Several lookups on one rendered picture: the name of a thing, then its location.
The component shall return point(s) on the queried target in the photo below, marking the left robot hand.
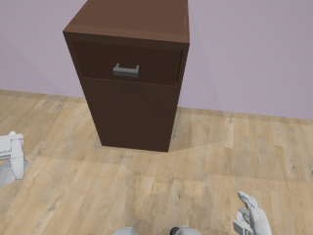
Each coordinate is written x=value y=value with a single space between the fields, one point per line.
x=11 y=151

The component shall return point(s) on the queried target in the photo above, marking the right robot shin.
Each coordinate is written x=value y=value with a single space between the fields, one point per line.
x=182 y=227

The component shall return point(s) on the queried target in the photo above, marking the right robot hand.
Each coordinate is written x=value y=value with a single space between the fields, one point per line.
x=256 y=221

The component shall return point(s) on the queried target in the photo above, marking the handle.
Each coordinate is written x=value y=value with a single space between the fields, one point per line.
x=126 y=72

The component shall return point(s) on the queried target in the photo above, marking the drawer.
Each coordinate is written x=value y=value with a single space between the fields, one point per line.
x=156 y=65

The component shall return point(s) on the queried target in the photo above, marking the cabinet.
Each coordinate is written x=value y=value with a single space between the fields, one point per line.
x=129 y=114

